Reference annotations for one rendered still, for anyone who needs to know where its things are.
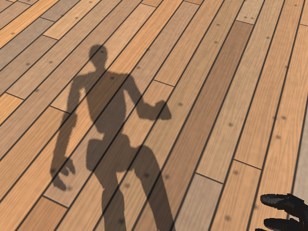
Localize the robot right hand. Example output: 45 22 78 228
255 193 308 231

